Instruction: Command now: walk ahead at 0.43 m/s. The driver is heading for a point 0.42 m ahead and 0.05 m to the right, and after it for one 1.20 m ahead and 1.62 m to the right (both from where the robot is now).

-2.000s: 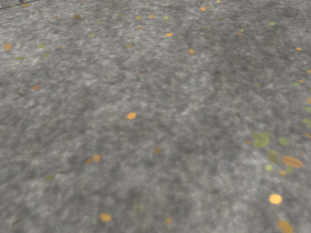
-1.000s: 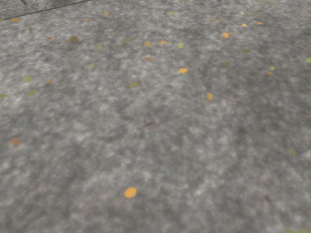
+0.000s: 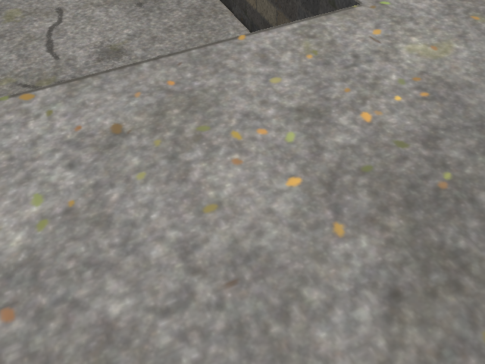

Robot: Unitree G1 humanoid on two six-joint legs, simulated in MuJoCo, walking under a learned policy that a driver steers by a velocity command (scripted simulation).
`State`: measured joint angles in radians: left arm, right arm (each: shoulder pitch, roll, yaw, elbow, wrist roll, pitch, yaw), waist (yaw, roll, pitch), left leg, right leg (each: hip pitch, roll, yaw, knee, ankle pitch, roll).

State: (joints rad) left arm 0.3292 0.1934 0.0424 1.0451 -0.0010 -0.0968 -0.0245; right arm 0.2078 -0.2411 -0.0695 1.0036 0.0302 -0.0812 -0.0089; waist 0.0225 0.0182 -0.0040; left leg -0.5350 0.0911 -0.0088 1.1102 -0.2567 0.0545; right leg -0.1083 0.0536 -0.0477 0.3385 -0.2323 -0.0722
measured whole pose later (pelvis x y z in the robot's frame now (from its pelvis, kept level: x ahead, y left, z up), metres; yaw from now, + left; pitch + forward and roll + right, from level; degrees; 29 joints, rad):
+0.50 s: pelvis +0.23 +0.10 +0.00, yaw -2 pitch +0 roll +0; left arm 0.26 0.26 0.07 0.99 -0.04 -0.08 0.02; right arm 0.21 -0.22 -0.06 1.00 -0.01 -0.11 0.03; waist -0.01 -0.04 0.03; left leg -0.25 -0.02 0.11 0.40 -0.16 0.06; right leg -0.53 -0.08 0.05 1.17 -0.28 -0.07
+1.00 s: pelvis +0.50 +0.02 -0.03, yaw -19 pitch +1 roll +0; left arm 0.11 0.26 0.09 0.81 -0.02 -0.06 -0.04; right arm 0.27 -0.26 -0.06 0.95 0.02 -0.10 -0.01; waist -0.01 -0.01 0.06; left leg -0.23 0.05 0.05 1.18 -0.47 0.01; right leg -0.45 0.07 -0.06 0.61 -0.20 -0.12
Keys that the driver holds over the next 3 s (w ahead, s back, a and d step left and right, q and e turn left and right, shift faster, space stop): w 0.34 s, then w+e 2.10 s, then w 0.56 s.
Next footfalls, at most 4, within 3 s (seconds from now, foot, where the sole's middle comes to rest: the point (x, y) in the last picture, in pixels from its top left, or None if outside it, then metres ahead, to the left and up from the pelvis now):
0.32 left None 0.31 0.18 -0.78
0.92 right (291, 343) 0.59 -0.07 -0.78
1.40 left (265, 241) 0.94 -0.01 -0.78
1.92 right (379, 236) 0.97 -0.39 -0.78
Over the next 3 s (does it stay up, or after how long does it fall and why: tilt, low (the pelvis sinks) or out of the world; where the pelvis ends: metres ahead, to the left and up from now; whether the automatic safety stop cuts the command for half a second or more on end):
stays up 1.16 -0.72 -0.01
